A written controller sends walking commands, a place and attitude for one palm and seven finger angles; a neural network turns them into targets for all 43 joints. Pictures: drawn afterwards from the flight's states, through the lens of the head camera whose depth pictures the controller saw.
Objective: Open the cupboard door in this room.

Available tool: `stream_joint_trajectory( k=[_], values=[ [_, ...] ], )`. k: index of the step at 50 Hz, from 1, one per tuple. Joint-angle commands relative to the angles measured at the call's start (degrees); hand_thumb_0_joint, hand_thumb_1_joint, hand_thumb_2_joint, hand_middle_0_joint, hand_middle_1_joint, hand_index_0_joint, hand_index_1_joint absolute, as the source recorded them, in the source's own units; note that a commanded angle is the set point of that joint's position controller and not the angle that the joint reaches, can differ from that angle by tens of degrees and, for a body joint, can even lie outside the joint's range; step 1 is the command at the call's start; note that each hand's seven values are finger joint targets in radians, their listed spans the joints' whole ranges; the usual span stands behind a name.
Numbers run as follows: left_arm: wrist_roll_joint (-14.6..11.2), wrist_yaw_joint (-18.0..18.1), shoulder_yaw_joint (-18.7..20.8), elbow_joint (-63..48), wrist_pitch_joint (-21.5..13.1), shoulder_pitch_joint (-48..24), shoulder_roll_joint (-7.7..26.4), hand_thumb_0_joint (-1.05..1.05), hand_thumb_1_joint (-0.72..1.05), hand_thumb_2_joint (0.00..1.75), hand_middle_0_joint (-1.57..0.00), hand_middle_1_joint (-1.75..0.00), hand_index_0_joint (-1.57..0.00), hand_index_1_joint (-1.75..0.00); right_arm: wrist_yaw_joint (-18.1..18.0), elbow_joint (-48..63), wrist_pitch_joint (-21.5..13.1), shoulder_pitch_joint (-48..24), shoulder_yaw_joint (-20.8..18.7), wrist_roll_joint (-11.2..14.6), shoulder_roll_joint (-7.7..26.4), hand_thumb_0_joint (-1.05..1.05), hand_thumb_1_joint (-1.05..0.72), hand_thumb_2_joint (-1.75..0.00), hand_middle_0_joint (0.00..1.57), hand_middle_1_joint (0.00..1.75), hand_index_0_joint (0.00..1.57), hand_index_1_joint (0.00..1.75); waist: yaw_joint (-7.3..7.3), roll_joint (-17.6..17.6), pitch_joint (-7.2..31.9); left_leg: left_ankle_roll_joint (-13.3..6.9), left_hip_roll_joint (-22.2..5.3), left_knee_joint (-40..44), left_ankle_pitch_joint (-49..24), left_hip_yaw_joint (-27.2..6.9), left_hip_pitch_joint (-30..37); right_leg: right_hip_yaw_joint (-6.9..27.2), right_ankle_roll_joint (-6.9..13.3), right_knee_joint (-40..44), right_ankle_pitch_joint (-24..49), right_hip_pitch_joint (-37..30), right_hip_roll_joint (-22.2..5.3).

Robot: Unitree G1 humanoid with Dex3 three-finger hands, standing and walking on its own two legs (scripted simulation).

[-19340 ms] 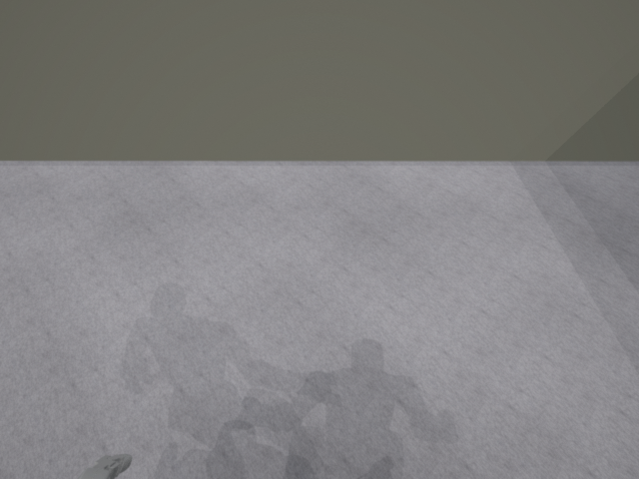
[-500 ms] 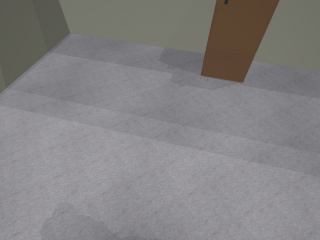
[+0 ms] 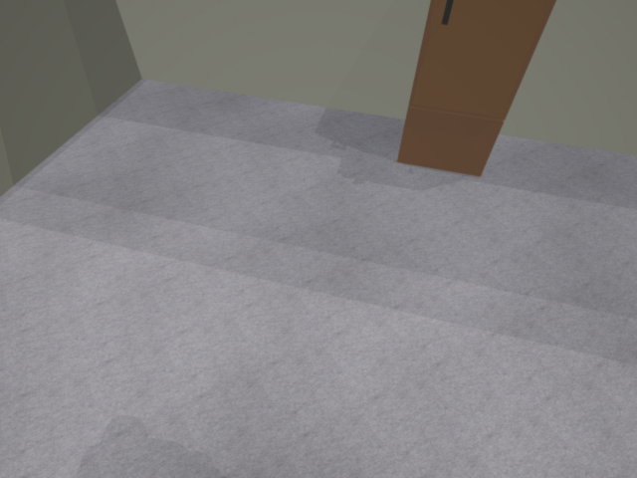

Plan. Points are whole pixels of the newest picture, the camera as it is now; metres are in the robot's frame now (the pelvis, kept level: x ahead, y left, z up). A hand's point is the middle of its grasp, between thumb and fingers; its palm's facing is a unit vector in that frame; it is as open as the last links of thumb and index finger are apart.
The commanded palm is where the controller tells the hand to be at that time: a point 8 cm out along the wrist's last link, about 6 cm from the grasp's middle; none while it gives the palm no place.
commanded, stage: turn or walk to find it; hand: left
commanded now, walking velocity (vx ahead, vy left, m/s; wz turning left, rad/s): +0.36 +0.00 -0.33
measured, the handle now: (449, 2) +1.65 -0.37 +0.00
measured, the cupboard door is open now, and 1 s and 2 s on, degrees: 0 0 0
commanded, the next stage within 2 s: stand and wait in 0.78 s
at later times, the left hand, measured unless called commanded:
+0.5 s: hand out of the picture +0.12 +0.19 -0.18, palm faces -0.07 -0.99 -0.15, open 7.3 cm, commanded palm none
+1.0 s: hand (258, 363) +0.33 +0.13 -0.17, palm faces +0.06 -0.98 -0.20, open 7.1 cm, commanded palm none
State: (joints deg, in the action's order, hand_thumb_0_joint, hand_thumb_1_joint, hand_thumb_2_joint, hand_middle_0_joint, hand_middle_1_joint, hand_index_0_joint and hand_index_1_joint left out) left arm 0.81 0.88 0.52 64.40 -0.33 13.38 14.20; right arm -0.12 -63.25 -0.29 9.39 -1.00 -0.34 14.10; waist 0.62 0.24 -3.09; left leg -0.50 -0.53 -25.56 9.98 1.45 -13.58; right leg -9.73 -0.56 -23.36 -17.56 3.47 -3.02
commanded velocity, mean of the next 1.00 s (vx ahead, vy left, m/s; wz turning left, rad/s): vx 0.18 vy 0.00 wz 0.01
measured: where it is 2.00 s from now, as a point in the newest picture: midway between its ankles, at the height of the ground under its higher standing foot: (351, 411)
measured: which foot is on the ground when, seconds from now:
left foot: down 0.00-0.74, up 0.76-1.00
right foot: down 0.00-0.30, up 0.32-0.72, down 0.74-1.00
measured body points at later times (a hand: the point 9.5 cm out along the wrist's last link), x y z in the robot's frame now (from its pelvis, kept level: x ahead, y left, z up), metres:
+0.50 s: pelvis +0.11 +0.02 +0.00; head +0.14 +0.03 +0.45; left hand +0.13 +0.24 -0.16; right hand +0.04 -0.19 -0.15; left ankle +0.07 +0.11 -0.74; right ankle +0.07 -0.10 -0.66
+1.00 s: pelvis +0.24 -0.05 -0.01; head +0.26 -0.05 +0.44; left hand +0.32 +0.18 -0.16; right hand +0.28 -0.30 -0.16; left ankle +0.23 +0.07 -0.70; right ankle +0.28 -0.16 -0.74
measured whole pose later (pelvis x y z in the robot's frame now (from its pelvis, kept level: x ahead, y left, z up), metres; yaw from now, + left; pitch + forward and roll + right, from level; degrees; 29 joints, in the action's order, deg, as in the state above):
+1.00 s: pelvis +0.24 -0.05 -0.01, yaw +2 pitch -1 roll -1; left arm 1.1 1.6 1.6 58.7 -1.7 7.0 9.0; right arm -0.6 -60.7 0.5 12.2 -3.2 -0.6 11.4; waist -0.3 1.2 -3.9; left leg 2.5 -5.1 -51.9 25.1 4.6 -22.9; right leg -15.0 1.4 -30.7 -12.9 16.2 -5.8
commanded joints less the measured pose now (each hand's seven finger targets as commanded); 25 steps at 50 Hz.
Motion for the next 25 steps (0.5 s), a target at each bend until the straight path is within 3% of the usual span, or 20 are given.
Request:
stream_joint_trajectory(
  k=[1,3,5,7,9,11,12,13,14,15,16,17,18,20,22,25],
  values=[
    [-0.12,0.57,0.9,-1.1,-0.89,2.71,5.94,0.0,0.9,0.9,-0.2,-0.3,-0.2,-0.3,-0.74,1.79,-0.61,0.68,-0.47,-0.27,5.56,0.0,-0.9,-0.9,0.2,0.3,0.2,0.3,-0.43,-1.68,0.95,-0.23,-5.62,3.76,-0.91,-4.63,2.85,7.18,1.29,9.41,-1.56,4.07,-7.03],
    [0.08,0.34,0.75,-0.06,-0.01,5.12,4.69,0.0,0.9,0.9,-0.2,-0.3,-0.2,-0.3,-0.48,1.28,0.14,2.79,0.06,-0.75,2.82,0.0,-0.9,-0.9,0.2,0.3,0.2,0.3,-0.24,-3.3,-0.99,0.73,-3.96,0.6,9.6,-1.8,-0.34,9.53,2.21,11.23,-12.64,5.48,-7.96],
    [0.35,0.04,1.68,-0.23,0.3,5.84,6.98,0.0,0.9,0.9,-0.2,-0.3,-0.2,-0.3,-0.2,2.32,0.26,2.06,-0.15,-1.21,2.75,0.0,-0.9,-0.9,0.2,0.3,0.2,0.3,0.69,-7.99,-5.68,1.21,-2.71,-6.48,13.14,2.44,-7.64,15.41,5.29,14.97,-21.28,6.21,-12.03],
    [0.58,-0.13,2.52,-0.66,-0.28,7.13,8.41,0.0,0.9,0.9,-0.2,-0.3,-0.2,-0.3,0.23,3.99,-0.12,0.31,-0.74,-1.4,3.52,0.0,-0.9,-0.9,0.2,0.3,0.2,0.3,1.63,-8.03,-8.66,1.18,-3.87,-13.62,14.91,4.11,-14.09,20.26,8.51,16.12,-21.12,5.05,-15.61],
    [0.71,-0.23,3.01,-0.49,-1.0,8.21,8.74,0.0,0.9,0.9,-0.2,-0.3,-0.2,-0.3,0.55,5.3,-0.67,-0.53,-1.2,-1.21,3.68,0.0,-0.9,-0.9,0.2,0.3,0.2,0.3,1.59,-5.67,-9.29,1.1,-5.36,-16.69,15.75,4.67,-17.28,20.05,10.31,14.23,-15.17,2.58,-16.89],
    [0.82,-0.05,2.85,-0.42,-1.5,7.44,7.81,0.0,0.9,0.9,-0.2,-0.3,-0.2,-0.3,0.43,5.37,-1.16,1.33,-0.85,-0.88,2.42,0.0,-0.9,-0.9,0.2,0.3,0.2,0.3,0.17,-4.26,-8.0,1.24,-5.54,-11.15,13.45,4.74,-13.73,13.86,9.13,7.89,1.7,1.87,-15.49],
    [0.64,-0.02,2.53,-0.36,-1.48,6.9,6.8,0.0,0.9,0.9,-0.2,-0.3,-0.2,-0.3,0.23,4.34,-1.54,3.91,-0.55,-0.74,1.56,0.0,-0.9,-0.9,0.2,0.3,0.2,0.3,-0.79,-3.36,-6.22,1.11,-4.73,-6.01,8.65,5.53,-7.95,9.84,7.15,3.24,9.54,3.31,-13.12],
    [0.22,-0.06,2.13,-0.73,-1.37,5.83,5.52,0.0,0.9,0.9,-0.2,-0.3,-0.2,-0.3,0.05,2.5,-2.11,8.88,-0.7,-0.66,2.25,0.0,-0.9,-0.9,0.2,0.3,0.2,0.3,-2.62,0.6,-3.07,0.17,-4.47,-1.47,-2.39,3.99,0.47,4.51,4.14,-4.62,15.78,5.84,-8.81],
    [-0.24,-0.11,1.32,-1.6,-1.32,6.65,2.79,0.0,0.9,0.9,-0.2,-0.3,-0.2,-0.3,-0.61,0.5,-2.66,14.73,-1.21,-1.03,5.6,0.0,-0.9,-0.9,0.2,0.3,0.2,0.3,-3.83,8.67,1.02,-3.15,-10.33,1.05,-16.94,-6.25,9.62,0.36,0.53,-16.17,14.2,12.04,-3.65],
    [-0.81,-0.2,0.41,-2.81,-1.58,6.42,0.3,0.0,0.9,0.9,-0.2,-0.3,-0.2,-0.3,-1.35,-1.39,-2.67,20.44,-2.16,-1.1,9.3,0.0,-0.9,-0.9,0.2,0.3,0.2,0.3,-5.18,16.88,4.67,-9.64,-20.23,4.76,-28.94,-18.95,17.49,-0.2,-1.24,-27.58,-10.17,20.98,1.36],
    [-0.11,0.22,0.48,-3.4,-1.39,3.68,0.59,0.0,0.9,0.9,-0.2,-0.3,-0.2,-0.3,-1.57,-2.88,-2.32,21.88,-2.13,-1.13,9.03,0.0,-0.9,-0.9,0.2,0.3,0.2,0.3,-5.38,15.06,3.21,-11.85,-23.05,7.72,-22.01,-19.77,15.71,4.01,0.19,-35.93,-20.75,23.46,1.0],
    [0.02,0.16,0.52,-3.49,-1.0,2.02,0.17,0.0,0.9,0.9,-0.2,-0.3,-0.2,-0.3,-1.8,-2.83,-2.46,21.34,-2.02,-1.16,8.05,0.0,-0.9,-0.9,0.2,0.3,0.2,0.3,-5.31,13.52,0.74,-12.41,-23.59,8.63,-16.95,-20.13,14.79,6.15,0.66,-40.27,-18.92,27.91,-1.08],
    [0.09,-0.31,0.66,-3.8,-1.15,0.31,0.5,0.0,0.9,0.9,-0.2,-0.3,-0.2,-0.3,-1.82,-1.98,-2.69,19.81,-1.89,-0.92,5.96,0.0,-0.9,-0.9,0.2,0.3,0.2,0.3,-4.87,8.05,-1.86,-12.12,-23.15,9.35,-13.93,-18.64,12.31,7.2,0.77,-41.59,-14.96,29.72,-2.7],
    [0.48,-1.09,0.99,-3.8,-1.23,-0.84,-1.07,0.0,0.9,0.9,-0.2,-0.3,-0.2,-0.3,-1.81,-2.15,-3.2,18.79,-1.89,-1.17,4.47,0.0,-0.9,-0.9,0.2,0.3,0.2,0.3,-4.08,5.32,-2.15,-10.09,-20.56,10.98,-9.27,-13.21,11.32,7.8,0.44,-42.36,-9.18,30.66,-3.32],
    [0.55,-1.53,1.24,-4.18,-0.9,-0.49,-2.2,0.0,0.9,0.9,-0.2,-0.3,-0.2,-0.3,-1.85,-2.27,-3.82,18.72,-2.0,-0.94,3.42,0.0,-0.9,-0.9,0.2,0.3,0.2,0.3,-3.14,4.64,-0.43,-8.98,-19.09,12.02,-8.39,-8.13,11.91,7.5,-0.11,-40.43,-5.11,30.82,-3.53],
    [0.62,-1.93,1.69,-5.24,-0.15,-2.0,-3.41,0.0,0.9,0.9,-0.2,-0.3,-0.2,-0.3,-1.89,-2.37,-4.26,18.66,-2.28,-0.75,1.99,0.0,-0.9,-0.9,0.2,0.3,0.2,0.3,-2.29,4.38,-2.0,-8.2,-18.01,14.44,-5.33,-3.44,10.43,6.79,-0.9,-36.95,0.32,32.03,-4.16]
  ],
)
